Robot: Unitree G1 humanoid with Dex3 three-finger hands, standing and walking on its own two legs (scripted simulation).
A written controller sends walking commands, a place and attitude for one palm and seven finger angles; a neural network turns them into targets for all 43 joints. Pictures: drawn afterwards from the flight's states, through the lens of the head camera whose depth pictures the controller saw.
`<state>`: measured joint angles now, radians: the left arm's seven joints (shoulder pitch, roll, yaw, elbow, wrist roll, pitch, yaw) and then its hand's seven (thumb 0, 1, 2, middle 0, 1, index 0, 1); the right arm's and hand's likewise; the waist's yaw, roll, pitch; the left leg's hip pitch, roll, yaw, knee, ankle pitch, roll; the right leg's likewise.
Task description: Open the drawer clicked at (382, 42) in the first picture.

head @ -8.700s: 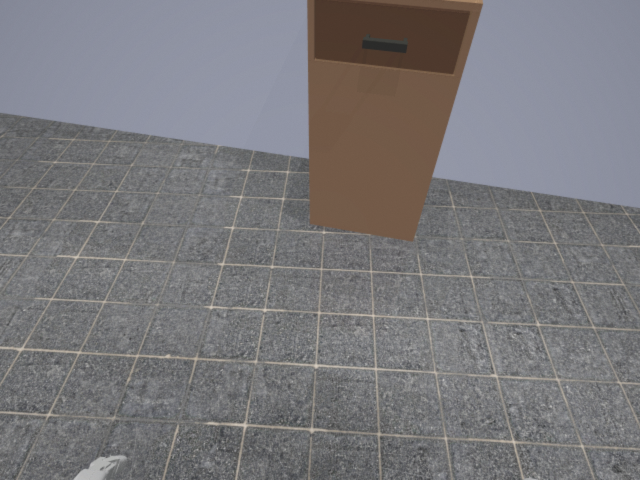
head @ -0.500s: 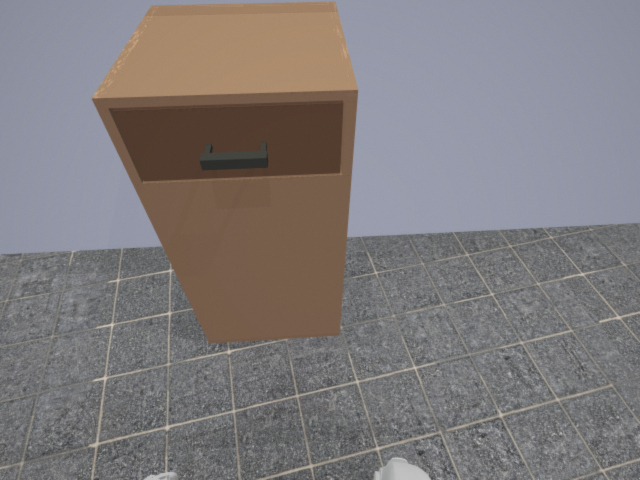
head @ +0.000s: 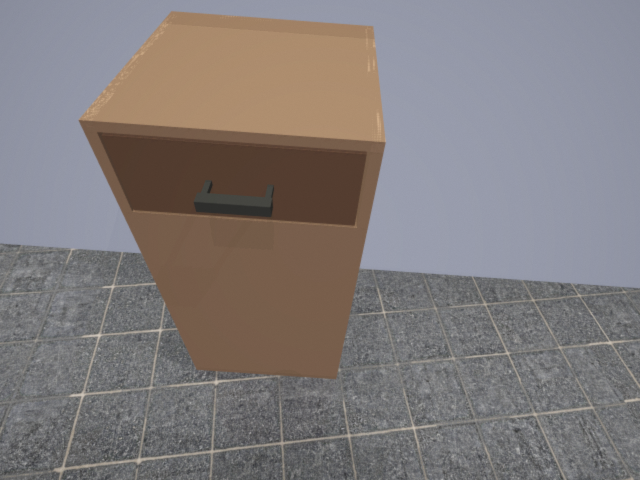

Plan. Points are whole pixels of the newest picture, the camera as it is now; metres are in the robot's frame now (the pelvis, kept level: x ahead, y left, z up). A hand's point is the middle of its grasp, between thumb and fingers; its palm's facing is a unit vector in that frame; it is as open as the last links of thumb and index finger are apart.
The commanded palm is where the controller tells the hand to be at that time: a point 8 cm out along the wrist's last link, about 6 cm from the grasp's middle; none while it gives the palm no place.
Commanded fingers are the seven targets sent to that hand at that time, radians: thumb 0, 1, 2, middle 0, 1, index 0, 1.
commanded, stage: come to a stop and stand still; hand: left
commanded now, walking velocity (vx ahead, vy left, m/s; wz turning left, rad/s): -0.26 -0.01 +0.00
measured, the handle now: (236, 196) +0.51 +0.19 +0.04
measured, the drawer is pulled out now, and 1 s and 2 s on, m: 0.00 0.00 0.00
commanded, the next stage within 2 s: look again from close up in 0.84 s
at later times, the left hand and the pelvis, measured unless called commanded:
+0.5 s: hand out of the picture +0.02 +0.16 -0.15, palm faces +0.01 -0.95 -0.31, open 7.4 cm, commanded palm none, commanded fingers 0.00 0.90 0.90 -0.20 -0.30 -0.20 -0.30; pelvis -0.04 -0.04 +0.00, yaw -1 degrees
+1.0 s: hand out of the picture -0.05 +0.16 -0.17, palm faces +0.01 -0.98 -0.19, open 7.4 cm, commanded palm none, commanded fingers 0.00 0.90 0.90 -0.20 -0.30 -0.20 -0.30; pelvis -0.06 -0.02 +0.00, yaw -1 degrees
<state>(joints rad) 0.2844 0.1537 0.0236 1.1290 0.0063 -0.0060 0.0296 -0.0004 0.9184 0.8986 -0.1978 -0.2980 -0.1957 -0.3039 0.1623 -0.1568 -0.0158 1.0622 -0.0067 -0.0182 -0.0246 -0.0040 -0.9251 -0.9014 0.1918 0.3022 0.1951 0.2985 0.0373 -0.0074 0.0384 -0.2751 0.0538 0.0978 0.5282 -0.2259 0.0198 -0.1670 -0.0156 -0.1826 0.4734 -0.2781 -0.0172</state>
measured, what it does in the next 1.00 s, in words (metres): steps on the spot: left foot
